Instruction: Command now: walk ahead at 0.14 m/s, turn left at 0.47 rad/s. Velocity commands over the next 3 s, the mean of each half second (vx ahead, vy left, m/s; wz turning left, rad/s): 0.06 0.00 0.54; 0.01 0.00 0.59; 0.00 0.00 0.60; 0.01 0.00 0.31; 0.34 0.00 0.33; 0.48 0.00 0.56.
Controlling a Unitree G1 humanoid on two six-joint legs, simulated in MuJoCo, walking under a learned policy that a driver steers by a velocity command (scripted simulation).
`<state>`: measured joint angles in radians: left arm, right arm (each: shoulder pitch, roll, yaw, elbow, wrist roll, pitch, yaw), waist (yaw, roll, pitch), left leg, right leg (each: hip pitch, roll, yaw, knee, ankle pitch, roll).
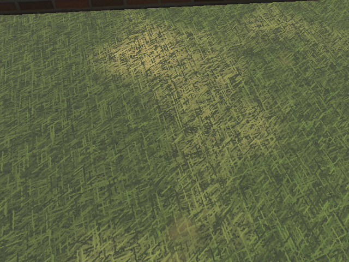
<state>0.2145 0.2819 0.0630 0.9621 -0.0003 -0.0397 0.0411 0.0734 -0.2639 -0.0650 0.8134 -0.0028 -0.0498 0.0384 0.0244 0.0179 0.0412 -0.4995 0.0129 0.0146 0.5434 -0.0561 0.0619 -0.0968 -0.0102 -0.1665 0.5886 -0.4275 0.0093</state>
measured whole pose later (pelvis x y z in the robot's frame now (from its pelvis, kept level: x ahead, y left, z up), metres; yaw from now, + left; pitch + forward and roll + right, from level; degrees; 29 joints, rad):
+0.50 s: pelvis +0.08 -0.03 +0.01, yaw +17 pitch +2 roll +0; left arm 0.14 0.29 0.06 0.85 0.01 -0.03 0.03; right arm 0.16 -0.31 -0.09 0.69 0.02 0.05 -0.04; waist -0.01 0.04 0.02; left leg -0.43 -0.16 -0.21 0.57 -0.25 0.03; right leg -0.32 0.02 0.08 0.51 -0.21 0.01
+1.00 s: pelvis +0.07 +0.00 +0.01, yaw +35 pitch +2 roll -1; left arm 0.14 0.34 0.09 0.78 0.00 0.01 0.02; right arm 0.17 -0.30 -0.08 0.60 0.00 0.04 0.01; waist 0.02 -0.04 0.06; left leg -0.32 -0.03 -0.01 0.54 -0.26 0.04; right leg -0.45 -0.07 -0.02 1.04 -0.52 0.06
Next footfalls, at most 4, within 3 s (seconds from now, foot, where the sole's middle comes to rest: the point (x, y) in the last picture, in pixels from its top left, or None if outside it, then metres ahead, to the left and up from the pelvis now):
0.48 right None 0.18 -0.13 -0.76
0.90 left None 0.06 0.11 -0.76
1.36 right None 0.21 -0.04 -0.76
1.76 left None -0.02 0.10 -0.76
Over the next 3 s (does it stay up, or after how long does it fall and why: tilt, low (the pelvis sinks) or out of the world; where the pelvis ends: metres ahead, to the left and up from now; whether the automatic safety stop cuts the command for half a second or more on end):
stays up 0.15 0.41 0.02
